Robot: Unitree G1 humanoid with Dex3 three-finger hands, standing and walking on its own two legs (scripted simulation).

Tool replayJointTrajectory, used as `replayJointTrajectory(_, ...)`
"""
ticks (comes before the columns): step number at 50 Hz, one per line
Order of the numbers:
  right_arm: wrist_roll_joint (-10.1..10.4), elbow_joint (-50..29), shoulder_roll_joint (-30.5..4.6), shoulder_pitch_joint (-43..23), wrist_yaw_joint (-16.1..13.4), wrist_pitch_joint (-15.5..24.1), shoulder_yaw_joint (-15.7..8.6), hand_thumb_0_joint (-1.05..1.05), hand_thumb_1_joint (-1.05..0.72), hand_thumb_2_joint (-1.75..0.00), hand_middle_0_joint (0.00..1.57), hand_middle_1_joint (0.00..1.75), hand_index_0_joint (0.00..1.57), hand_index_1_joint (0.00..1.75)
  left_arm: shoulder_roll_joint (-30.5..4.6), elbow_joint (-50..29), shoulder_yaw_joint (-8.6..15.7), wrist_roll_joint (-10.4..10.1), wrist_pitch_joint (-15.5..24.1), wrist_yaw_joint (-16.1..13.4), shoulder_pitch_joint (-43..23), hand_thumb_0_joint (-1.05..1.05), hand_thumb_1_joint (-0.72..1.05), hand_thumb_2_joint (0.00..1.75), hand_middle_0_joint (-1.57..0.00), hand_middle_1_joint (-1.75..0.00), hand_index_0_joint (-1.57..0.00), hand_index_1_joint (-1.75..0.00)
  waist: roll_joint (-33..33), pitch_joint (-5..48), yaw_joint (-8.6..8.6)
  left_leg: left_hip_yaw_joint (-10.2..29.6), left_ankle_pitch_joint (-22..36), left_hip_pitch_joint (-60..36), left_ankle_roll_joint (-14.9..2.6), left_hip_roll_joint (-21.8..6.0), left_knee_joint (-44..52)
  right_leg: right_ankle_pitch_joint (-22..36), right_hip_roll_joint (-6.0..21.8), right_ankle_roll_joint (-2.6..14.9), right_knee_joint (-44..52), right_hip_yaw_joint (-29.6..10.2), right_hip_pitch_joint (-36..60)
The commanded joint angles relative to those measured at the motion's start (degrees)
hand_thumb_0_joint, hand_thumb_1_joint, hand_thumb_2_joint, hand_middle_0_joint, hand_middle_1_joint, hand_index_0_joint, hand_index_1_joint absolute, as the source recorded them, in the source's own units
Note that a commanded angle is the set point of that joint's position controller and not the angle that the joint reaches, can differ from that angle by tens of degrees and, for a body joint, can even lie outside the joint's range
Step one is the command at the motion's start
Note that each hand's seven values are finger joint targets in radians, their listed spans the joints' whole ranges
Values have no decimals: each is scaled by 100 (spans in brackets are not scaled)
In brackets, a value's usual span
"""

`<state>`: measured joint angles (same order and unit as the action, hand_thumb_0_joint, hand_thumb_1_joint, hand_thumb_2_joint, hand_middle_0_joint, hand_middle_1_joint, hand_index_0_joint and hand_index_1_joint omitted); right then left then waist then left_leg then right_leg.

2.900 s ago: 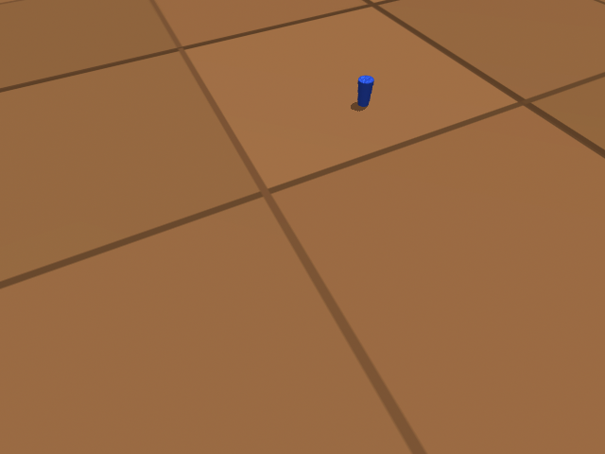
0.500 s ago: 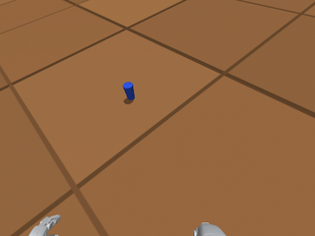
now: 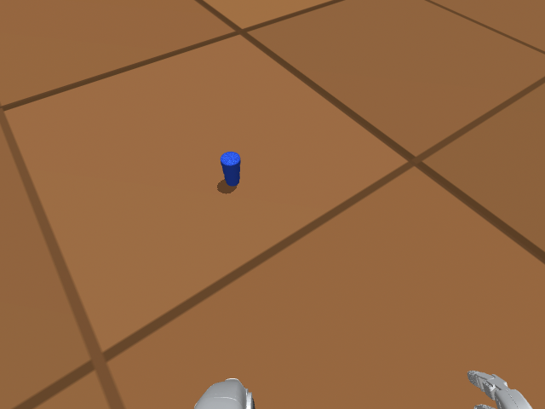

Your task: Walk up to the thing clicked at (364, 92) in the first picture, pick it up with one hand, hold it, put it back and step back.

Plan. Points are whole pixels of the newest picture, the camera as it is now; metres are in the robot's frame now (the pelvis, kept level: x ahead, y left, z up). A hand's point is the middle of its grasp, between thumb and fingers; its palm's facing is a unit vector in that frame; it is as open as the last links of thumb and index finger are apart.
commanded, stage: walk up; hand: left
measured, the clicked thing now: (231, 170) +1.13 +0.25 -0.67
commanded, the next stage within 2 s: none
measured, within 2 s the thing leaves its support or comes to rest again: neither
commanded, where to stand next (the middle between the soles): +0.78 +0.05 m, yaw -2 degrees
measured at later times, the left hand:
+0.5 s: hand (165, 279) +0.33 +0.23 -0.11, palm faces -0.06 -0.91 -0.42, open 7.4 cm
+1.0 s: hand (145, 253) +0.40 +0.30 -0.15, palm faces +0.01 -0.93 -0.37, open 7.4 cm
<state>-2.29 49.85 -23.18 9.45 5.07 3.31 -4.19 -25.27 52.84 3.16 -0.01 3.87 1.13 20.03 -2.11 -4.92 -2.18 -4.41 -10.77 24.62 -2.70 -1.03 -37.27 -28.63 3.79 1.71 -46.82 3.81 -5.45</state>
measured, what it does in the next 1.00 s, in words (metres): walks ahead: right foot, then left foot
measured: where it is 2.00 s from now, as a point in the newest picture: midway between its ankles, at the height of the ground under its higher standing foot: (267, 267)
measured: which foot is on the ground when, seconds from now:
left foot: down 0.00-0.46, up 0.48-0.92, down 0.94-1.00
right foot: up 0.00-0.40, down 0.42-0.96, up 0.98-1.00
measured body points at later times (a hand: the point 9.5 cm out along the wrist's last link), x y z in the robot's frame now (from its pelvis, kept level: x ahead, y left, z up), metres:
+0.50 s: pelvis +0.22 -0.04 +0.00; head +0.23 -0.07 +0.45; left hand +0.33 +0.28 -0.08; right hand +0.24 -0.36 -0.13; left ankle +0.11 +0.09 -0.68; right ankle +0.30 -0.14 -0.72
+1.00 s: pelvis +0.39 +0.02 +0.01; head +0.40 +0.04 +0.45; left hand +0.40 +0.35 -0.12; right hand +0.49 -0.31 -0.08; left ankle +0.47 +0.13 -0.72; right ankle +0.31 -0.13 -0.69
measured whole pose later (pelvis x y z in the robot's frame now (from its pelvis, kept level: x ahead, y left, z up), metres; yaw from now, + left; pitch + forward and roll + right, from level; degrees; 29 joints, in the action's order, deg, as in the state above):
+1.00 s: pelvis +0.39 +0.02 +0.01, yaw +1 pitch -3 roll -1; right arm -2.0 50.5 -23.3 13.0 4.5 3.2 -4.3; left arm -25.5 52.2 3.1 0.4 3.7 1.4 20.6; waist -2.2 -4.7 -1.4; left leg -3.5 -11.6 21.2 -1.3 -2.4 -36.1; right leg -25.8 4.5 1.5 -46.3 3.0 -9.7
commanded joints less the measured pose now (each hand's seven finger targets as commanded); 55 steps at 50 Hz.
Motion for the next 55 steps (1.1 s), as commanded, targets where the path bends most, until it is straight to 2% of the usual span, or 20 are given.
replayJointTrajectory(1, 281, -273, -1817, 1150, -252, 117, -602, 0, -90, -90, 20, 30, 20, 30, -1417, -568, 208, -12, 202, -91, -232, 0, 90, 90, -20, -30, -20, -30, 995, 943, 769, 3698, -489, -3140, -1428, -2157, 2058, 195, -154, 170, -2626, -842, -3345)
replayJointTrajectory(3, 299, -384, -1467, 717, -296, 183, -375, 0, -90, -90, 20, 30, 20, 30, -1142, -421, 185, -90, 192, -7, -15, 0, 90, 90, -20, -30, -20, -30, 622, 475, 388, 1998, 850, -2160, -910, -1577, 1999, 839, 91, 148, -2064, -992, -2796)
replayJointTrajectory(5, 332, -331, -1326, 691, -306, 264, -308, 0, -90, -90, 20, 30, 20, 30, -1006, -335, 188, -127, 114, 65, 159, 0, 90, 90, -20, -30, -20, -30, 748, 316, 235, 1265, 1429, -1600, -661, -1259, 2149, 1221, 126, 12, -1677, -821, -2393)
replayJointTrajectory(14, 194, -492, -1428, 774, -263, 323, -340, 0, -90, -90, 20, 30, 20, 30, -800, -664, 252, 30, 58, 263, -961, 0, 90, 90, -20, -30, -20, -30, 940, -159, 407, 648, 1067, -1405, -891, -1191, 2367, 2260, 349, -150, 809, -287, -2151)
replayJointTrajectory(20, 194, -645, -1408, 665, -297, 202, -338, 0, -90, -90, 20, 30, 20, 30, -969, -370, 383, 45, 145, 195, -400, 0, 90, 90, -20, -30, -20, -30, 387, 436, 2, 617, 703, -1096, -640, -1110, 974, 2062, -115, 69, 1567, -54, -315)
replayJointTrajectory(21, 186, -624, -1157, 905, -290, 193, -238, 0, -90, -90, 20, 30, 20, 30, -1157, -255, 462, 65, 208, 135, 12, 0, 90, 90, -20, -30, -20, -30, -182, 775, -163, 310, 793, -794, -495, -749, -145, 1668, -96, 172, 1797, -204, 540)
replayJointTrajectory(22, 205, -657, -830, 1217, -272, 201, -121, 0, -90, -90, 20, 30, 20, 30, -1524, -229, 589, 103, 264, 63, 529, 0, 90, 90, -20, -30, -20, -30, -1206, 1225, -330, -95, -75, -117, -254, -183, -1692, 836, 906, 427, 2367, -1630, 1238)
replayJointTrajectory(23, 192, -638, -782, 1391, -272, 161, -63, 0, -90, -90, 20, 30, 20, 30, -1829, -350, 610, 78, 294, 16, 590, 0, 90, 90, -20, -30, -20, -30, -1455, 1085, -260, 235, -1883, 915, -61, 352, -2560, 665, 2028, 834, 2966, -3658, 1563)
replayJointTrajectory(24, 170, -506, -1348, 1218, -346, 98, -200, 0, -90, -90, 20, 30, 20, 30, -1849, -304, 594, -29, 251, -1, 393, 0, 90, 90, -20, -30, -20, -30, -1019, 904, -290, 534, -1921, 1198, -53, 134, -3046, 673, 2287, 1259, 3136, -4190, 1397)
replayJointTrajectory(27, 285, -304, -1252, 971, -338, 75, -198, 0, -90, -90, 20, 30, 20, 30, -1406, -488, 434, -71, 272, -54, -102, 0, 90, 90, -20, -30, -20, -30, -423, 351, -19, 1168, -1098, 807, -11, -119, -2951, 2317, 1507, 824, 3128, -2312, 227)
replayJointTrajectory(30, 241, -140, -1084, 1226, -240, -61, -190, 0, -90, -90, 20, 30, 20, 30, -1207, -533, 353, -68, 299, -52, -376, 0, 90, 90, -20, -30, -20, -30, -699, 139, 231, 928, -471, 311, 76, -102, -2329, 2518, 915, 563, 3260, -1144, -537)
replayJointTrajectory(37, 95, -334, -1069, 382, -54, -117, -278, 0, -90, -90, 20, 30, 20, 30, -1341, -723, 450, 57, 328, -20, -290, 0, 90, 90, -20, -30, -20, -30, -480, -200, 47, 774, 88, 744, 373, -388, -822, 571, 1144, 949, 3770, -891, -604)
replayJointTrajectory(42, 67, -419, -1017, -42, 24, -9, -276, 0, -90, -90, 20, 30, 20, 30, -1454, -702, 468, 60, 313, -2, -165, 0, 90, 90, -20, -30, -20, -30, -432, -74, -49, 469, 251, -25, 195, -559, 271, 824, 1265, 921, 3306, -753, -604)
replayJointTrajectory(46, 61, -136, -1220, 758, -47, 78, -391, 0, -90, -90, 20, 30, 20, 30, -1404, -690, 394, 65, 235, 0, -271, 0, 90, 90, -20, -30, -20, -30, 164, 293, 491, 176, -226, -1646, -2, -232, 728, 1717, 1050, 720, 1915, -517, -1139)
replayJointTrajectory(47, 25, 71, -1494, 1493, -123, 126, -489, 0, -90, -90, 20, 30, 20, 30, -1110, -694, 291, 67, 217, -2, -65, 0, 90, 90, -20, -30, -20, -30, 1026, 812, 793, 555, -748, -2587, -204, -322, 1070, 2376, 587, 508, 310, -99, -1375)
replayJointTrajectory(48, -33, 20, -1960, 1774, -217, 165, -607, 0, -90, -90, 20, 30, 20, 30, -589, -737, 125, 4, 200, 13, 257, 0, 90, 90, -20, -30, -20, -30, 2399, 931, 770, 2454, -1385, -3191, -543, -1476, 1638, 808, -160, 168, -1294, 158, -2572)
replayJointTrajectory(49, 111, -179, -2127, 1529, -237, 175, -607, 0, -90, -90, 20, 30, 20, 30, -859, -635, 214, -39, 143, -42, 360, 0, 90, 90, -20, -30, -20, -30, 1967, 814, 677, 4215, -1928, -3112, -1034, -2284, 2423, -273, -610, 131, -1837, -138, -3268)
replayJointTrajectory(50, 229, -187, -2029, 1348, -227, 141, -606, 0, -90, -90, 20, 30, 20, 30, -1253, -536, 265, 30, 91, -96, 128, 0, 90, 90, -20, -30, -20, -30, 1446, 499, 633, 4123, -1986, -2646, -1254, -2346, 2347, -225, -203, 190, -2135, -612, -3272)
replayJointTrajectory(53, 232, -372, -1446, 847, -316, 175, -348, 0, -90, -90, 20, 30, 20, 30, -1137, -365, 226, -71, 88, -16, 203, 0, 90, 90, -20, -30, -20, -30, 931, 146, 358, 1901, 261, -1842, -670, -1500, 2133, 786, 41, 128, -1673, -1004, -2735)
replayJointTrajectory(55, 255, -355, -1370, 881, -332, 229, -319, 0, -90, -90, 20, 30, 20, 30, -991, -282, 208, -86, 31, 29, 346, 0, 90, 90, -20, -30, -20, -30, 1002, 263, 276, 1368, 1058, -1752, -741, -1334, 2064, 1048, 47, 20, -1503, -835, -2493)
